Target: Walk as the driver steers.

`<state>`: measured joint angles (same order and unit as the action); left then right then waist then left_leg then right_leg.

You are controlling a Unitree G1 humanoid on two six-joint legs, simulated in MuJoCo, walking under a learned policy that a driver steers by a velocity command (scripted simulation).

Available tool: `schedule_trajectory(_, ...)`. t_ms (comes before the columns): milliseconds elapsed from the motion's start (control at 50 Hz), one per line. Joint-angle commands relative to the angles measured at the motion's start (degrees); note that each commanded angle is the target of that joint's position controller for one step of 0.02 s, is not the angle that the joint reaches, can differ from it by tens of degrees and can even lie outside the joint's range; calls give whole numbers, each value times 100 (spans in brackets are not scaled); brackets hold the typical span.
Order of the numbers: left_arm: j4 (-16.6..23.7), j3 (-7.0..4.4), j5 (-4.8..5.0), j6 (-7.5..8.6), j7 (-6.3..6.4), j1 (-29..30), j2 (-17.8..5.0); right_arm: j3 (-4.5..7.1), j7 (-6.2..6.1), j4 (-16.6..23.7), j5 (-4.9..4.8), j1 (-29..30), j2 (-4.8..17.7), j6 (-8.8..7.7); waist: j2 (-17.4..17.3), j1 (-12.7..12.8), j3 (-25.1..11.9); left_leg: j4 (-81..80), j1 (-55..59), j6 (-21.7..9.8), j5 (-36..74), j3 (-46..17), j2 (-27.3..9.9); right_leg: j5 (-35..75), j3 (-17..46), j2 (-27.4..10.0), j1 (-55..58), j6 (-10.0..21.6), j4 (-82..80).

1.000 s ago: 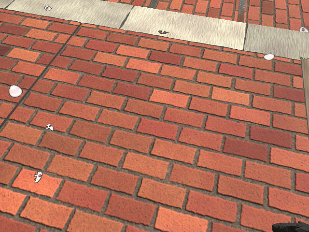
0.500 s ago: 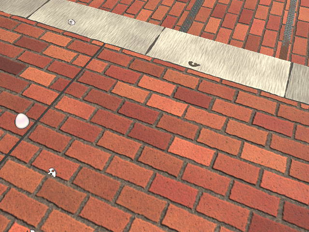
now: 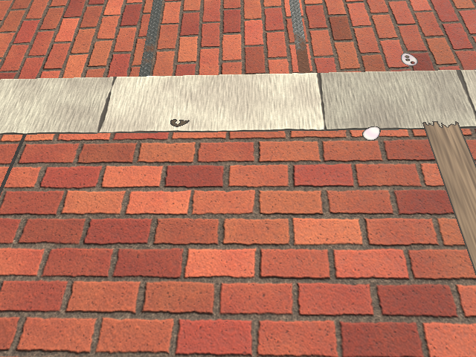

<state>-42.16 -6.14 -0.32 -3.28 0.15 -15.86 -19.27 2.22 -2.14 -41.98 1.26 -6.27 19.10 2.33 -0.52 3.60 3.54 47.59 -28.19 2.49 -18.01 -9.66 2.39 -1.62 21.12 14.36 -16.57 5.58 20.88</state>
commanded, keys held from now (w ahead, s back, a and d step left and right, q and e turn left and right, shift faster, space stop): e+shift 0.04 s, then w+shift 0.06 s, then w+q+shift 0.72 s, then w+shift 0.04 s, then w+e+shift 0.14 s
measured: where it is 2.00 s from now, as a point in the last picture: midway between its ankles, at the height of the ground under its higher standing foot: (189, 112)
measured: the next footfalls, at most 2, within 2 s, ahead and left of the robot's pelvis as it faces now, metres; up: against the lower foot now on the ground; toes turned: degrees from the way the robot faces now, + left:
left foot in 0.16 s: +0.10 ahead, +0.14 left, +0.00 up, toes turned -17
right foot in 0.54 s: +0.22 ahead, -0.09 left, +0.00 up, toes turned +9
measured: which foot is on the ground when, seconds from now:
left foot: up 0.00-0.14, down 0.16-0.54, up 0.56-0.92, down 0.94-1.00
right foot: down 0.00-0.16, up 0.18-0.52, down 0.54-0.94, up 0.96-1.00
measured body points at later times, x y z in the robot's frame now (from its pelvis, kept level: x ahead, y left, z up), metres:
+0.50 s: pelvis +0.14 +0.04 +0.01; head +0.16 +0.07 +0.45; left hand +0.39 +0.25 -0.08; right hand +0.06 -0.24 -0.11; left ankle +0.06 +0.15 -0.74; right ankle +0.18 -0.10 -0.72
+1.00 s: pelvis +0.48 +0.15 -0.05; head +0.52 +0.17 +0.40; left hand +0.33 +0.37 -0.18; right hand +0.80 +0.02 -0.12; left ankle +0.56 +0.23 -0.74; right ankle +0.26 -0.09 -0.63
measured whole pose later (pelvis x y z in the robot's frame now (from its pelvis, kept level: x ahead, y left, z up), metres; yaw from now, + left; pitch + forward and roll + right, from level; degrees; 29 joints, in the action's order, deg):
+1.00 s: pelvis +0.48 +0.15 -0.05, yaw +22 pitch +2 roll -1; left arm -52.8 -1.1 -0.6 4.6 0.5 -27.6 -15.3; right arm 1.2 2.7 -37.1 3.1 -1.2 17.9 -1.8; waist -0.9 4.1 2.4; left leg 46.6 -34.5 -8.0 -14.6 6.5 2.6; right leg -24.1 -1.3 -2.8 -0.5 2.3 63.5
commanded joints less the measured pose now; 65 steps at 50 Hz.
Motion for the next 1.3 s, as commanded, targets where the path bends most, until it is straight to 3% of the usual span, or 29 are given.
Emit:
schedule_trajectory(20,218,-247,-49,38,-7,-272,-984,100,-22,429,-36,265,532,-171,800,52,-624,-317,-394,-114,-180,-15,177,-1116,1915,-1529,1182,210,-398)
schedule_trajectory(80,269,-216,-105,30,-78,2,-989,85,19,313,-21,-45,601,-251,798,-121,-859,-926,723,-212,-402,95,255,-2951,2045,-1369,484,341,-540)
schedule_trajectory(140,325,-54,-211,84,-121,630,-649,90,-44,-88,-125,-1122,531,-319,699,-879,-626,-2346,2902,-464,206,449,30,-4045,1575,-1051,-1259,100,-207)
schedule_trajectory(160,209,40,-202,161,-71,422,-353,127,-99,-196,-80,-1400,682,-356,-232,-965,-650,-2845,3304,-580,-455,-56,-433,-4175,749,-617,-1721,-87,1160)
schedule_trajectory(180,350,213,-103,281,-56,500,108,140,-96,-123,81,-1506,1010,-398,-1087,-934,-772,-3436,3250,-897,-2343,-2003,-1731,-3413,-351,55,-2080,-282,2813)
schedule_trajectory(200,492,197,-123,382,-77,747,-265,235,7,-186,196,-1012,1241,-421,-742,-556,-66,-4077,2327,-1241,-3023,-3464,-1923,-2276,-371,-195,-2636,-308,3286)
schedule_trajectory(240,379,180,-248,471,-172,711,-677,211,223,-104,-22,-567,911,-447,-338,-204,126,-3911,1845,-1279,-2465,-2914,-1580,-1335,-1119,-988,-2412,-540,3462)
schedule_trajectory(300,406,291,-365,513,-239,1064,-493,187,353,-232,-105,-1132,751,-497,-710,-481,21,-3949,1473,-1210,-1453,-2136,-863,-998,-1709,-1165,-1795,-838,3202)
schedule_trajectory(420,836,509,-174,582,-184,2169,-141,361,289,-525,-110,-2002,801,-456,-952,-908,25,-3746,1964,-1356,-845,-2285,-636,-1452,-1873,-981,-1390,-949,1329)
schedule_trajectory(500,851,513,21,720,-26,1849,-116,442,330,-504,-53,-1655,720,-411,-783,-599,-157,-3286,1173,-1243,-353,-2256,-460,-1113,-1851,-909,540,-752,-13)
schedule_trajectory(540,548,306,-72,818,206,560,-690,446,335,-366,-169,-1240,589,-551,-232,123,-717,-2036,-553,-917,-164,-1622,-54,-1099,-1290,-1750,3298,-440,-187)
schedule_trajectory(560,465,124,-266,817,310,-334,-1212,313,335,-225,-386,-1366,85,-684,898,511,-1584,-254,-1582,-686,-942,-587,419,-2757,146,-3213,4840,-100,-341)
schedule_trajectory(580,309,-14,-317,716,332,-446,-1538,187,269,37,-376,-1218,-14,-673,1566,459,-1816,958,-2277,-731,-1113,170,278,-3835,1707,-4138,4495,432,-614)
schedule_trajectory(600,374,86,-348,712,283,-125,-970,224,240,5,-207,-847,265,-577,715,332,-1186,1652,-2515,-747,-617,349,-266,-3838,1266,-3928,3782,436,-575)
schedule_trajectory(640,345,271,-319,792,181,-30,-351,265,395,-35,-1,-686,257,-488,360,160,-618,2050,-2505,-709,-140,544,-495,-2722,50,-3315,3019,204,-834)
schedule_trajectory(680,73,309,-221,866,131,-349,-250,238,555,139,96,-390,119,-355,600,89,-140,2341,-2841,-701,-38,707,-721,-1879,-776,-2996,2689,48,-1030)
schedule_trajectory(780,-178,331,-183,1082,19,-137,-147,74,757,908,31,525,12,-280,793,-360,398,2016,-2744,-690,787,863,-888,202,-2296,-2775,1653,-69,-1560)
schedule_trajectory(840,-343,330,-140,1124,30,-206,-284,-85,875,1110,85,928,-91,-285,371,-398,604,346,-1096,-965,1442,1663,-625,1868,-3225,-2540,820,-194,-1813)
schedule_trajectory(880,-530,290,-141,1133,49,-681,-596,-100,820,964,110,653,-49,-301,496,-538,219,33,182,-1208,1298,2017,-3,5165,-3252,-2748,1057,-111,-1217)
schedule_trajectory(940,-597,172,-131,914,114,-416,-1258,271,494,84,168,-2259,790,-316,627,-2203,-1277,-1028,3822,-1534,503,1336,351,5798,-3155,-2812,408,12,2826)
schedule_trajectory(960,-495,362,-227,882,33,-741,-367,408,365,-20,220,-2251,1387,-330,-682,-1614,-1663,-1048,5003,-1525,-576,-269,-1115,-1336,-2967,-1903,-1015,-52,5579)
schedule_trajectory(980,-200,450,185,965,23,-1343,-99,437,332,254,252,-2215,1686,-389,-1447,-1256,-3179,-2190,5932,-1980,-831,-3532,-2838,-2849,-1454,-1099,-2255,-50,7359)
schedule_trajectory(1000,-69,300,153,982,57,-248,-721,458,279,219,213,-1999,1365,-406,-110,-1510,-2467,-2728,5102,-1653,-869,-3002,-2352,-1826,-1198,-1390,-2606,8,7236)
schedule_trajectory(1020,-31,340,154,973,23,-226,-511,375,234,36,195,-1654,1149,-486,-154,-1047,-1271,-2871,3961,-1588,-437,-2245,-2326,-1470,-1494,-1646,-2706,-39,6836)
schedule_trajectory(1040,-177,382,52,907,-12,-280,-385,289,256,11,216,-1315,766,-579,361,-742,-632,-3029,2932,-1458,29,-1628,-2122,-1299,-1555,-1965,-2434,-65,6318)
schedule_trajectory(1060,-318,392,-38,758,-68,-471,-253,214,252,10,205,-1046,557,-663,281,-458,-403,-3213,2228,-1303,144,-961,-1863,-1238,-1529,-2088,-2026,-79,6070)
schedule_trajectory(1140,-457,384,-47,373,-260,-358,85,111,327,-277,-19,-1107,155,-953,-76,-143,260,-4082,1472,-752,762,668,-1346,-747,-1659,-2251,-2130,-144,5310)
schedule_trajectory(1200,-155,437,15,425,-313,496,246,58,354,-415,-35,-1229,-52,-1050,-354,-234,553,-4240,1588,-465,2902,1933,-842,260,-2217,-2035,-2314,-81,4156)
schedule_trajectory(1300,77,516,-6,532,-459,1063,238,59,108,-565,-105,-1556,289,-1036,-227,-201,205,-3933,2764,-227,6581,2590,-1011,1143,-3286,-1356,-1453,255,2145)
